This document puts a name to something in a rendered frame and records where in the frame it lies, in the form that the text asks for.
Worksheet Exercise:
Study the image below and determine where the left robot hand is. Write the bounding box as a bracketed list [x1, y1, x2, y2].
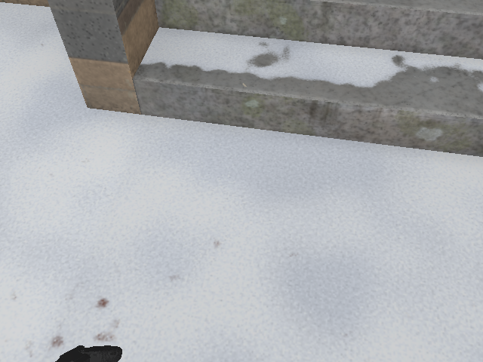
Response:
[55, 345, 122, 362]

